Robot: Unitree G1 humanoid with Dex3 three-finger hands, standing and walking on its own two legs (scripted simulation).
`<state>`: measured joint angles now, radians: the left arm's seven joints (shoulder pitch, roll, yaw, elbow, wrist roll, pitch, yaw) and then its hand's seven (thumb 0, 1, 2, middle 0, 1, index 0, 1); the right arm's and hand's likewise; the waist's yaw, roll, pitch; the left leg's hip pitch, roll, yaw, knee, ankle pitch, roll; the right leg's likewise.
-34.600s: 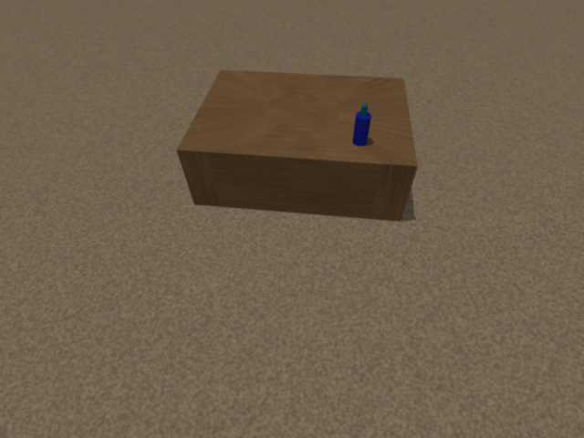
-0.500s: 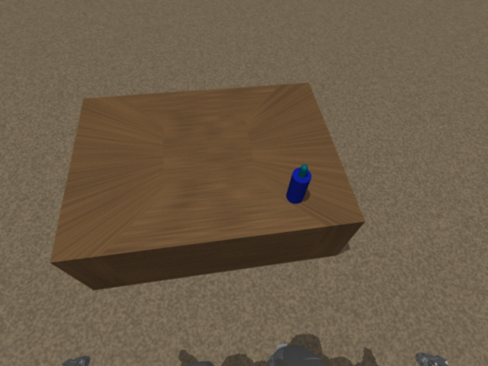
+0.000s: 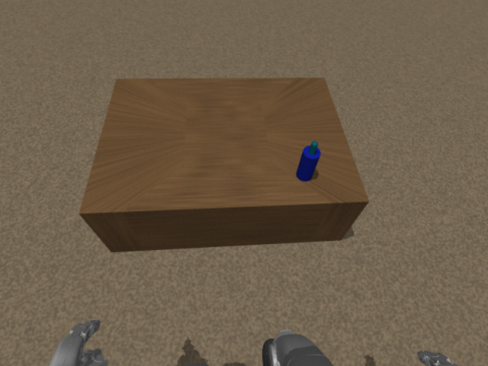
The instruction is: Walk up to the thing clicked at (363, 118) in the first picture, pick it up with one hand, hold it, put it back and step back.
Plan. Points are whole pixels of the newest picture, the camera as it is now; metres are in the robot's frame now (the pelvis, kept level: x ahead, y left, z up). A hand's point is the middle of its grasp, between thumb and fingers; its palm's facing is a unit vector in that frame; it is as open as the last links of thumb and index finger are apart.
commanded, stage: step back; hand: right
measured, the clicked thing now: (309, 159) +0.76 -0.24 -0.33
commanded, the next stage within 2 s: none
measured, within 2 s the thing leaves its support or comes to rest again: neither
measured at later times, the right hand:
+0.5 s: hand out of the picture -0.05 -0.33 -0.14, palm faces +0.02 +0.92 -0.39, open 7.3 cm
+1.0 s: hand out of the picture -0.20 -0.35 -0.13, palm faces -0.09 +0.90 -0.43, open 7.3 cm
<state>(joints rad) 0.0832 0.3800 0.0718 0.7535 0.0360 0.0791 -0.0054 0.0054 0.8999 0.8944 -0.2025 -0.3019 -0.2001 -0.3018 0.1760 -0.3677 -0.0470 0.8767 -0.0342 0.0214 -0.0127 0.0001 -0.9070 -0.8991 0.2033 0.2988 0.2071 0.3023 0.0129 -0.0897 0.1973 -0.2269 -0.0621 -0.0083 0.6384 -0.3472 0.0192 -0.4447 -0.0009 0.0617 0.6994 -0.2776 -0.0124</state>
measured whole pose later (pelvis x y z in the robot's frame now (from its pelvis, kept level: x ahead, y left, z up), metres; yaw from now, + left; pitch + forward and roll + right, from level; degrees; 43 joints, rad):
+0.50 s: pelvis -0.16 -0.06 +0.01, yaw -4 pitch -2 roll +2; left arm 0.23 0.36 0.07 0.85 0.05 0.07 -0.03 0.01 0.90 0.89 -0.20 -0.30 -0.20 -0.30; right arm 0.14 -0.41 -0.05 0.84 -0.01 0.06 -0.03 0.00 -0.91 -0.90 0.21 0.30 0.21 0.30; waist 0.05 0.01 0.14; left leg -0.53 -0.05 -0.10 0.98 -0.47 -0.01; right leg -0.27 -0.01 0.06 0.68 -0.37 -0.02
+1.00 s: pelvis -0.32 -0.09 +0.01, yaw +0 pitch -1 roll +0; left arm 0.16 0.38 0.06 0.82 0.02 0.06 -0.01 0.01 0.90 0.89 -0.20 -0.30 -0.20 -0.30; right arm 0.15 -0.37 -0.03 0.83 -0.04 0.02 -0.01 0.00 -0.90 -0.90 0.21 0.30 0.21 0.30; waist 0.02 -0.03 0.13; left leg -0.37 0.04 -0.01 0.62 -0.24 0.00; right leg -0.32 0.03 0.08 0.92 -0.51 0.01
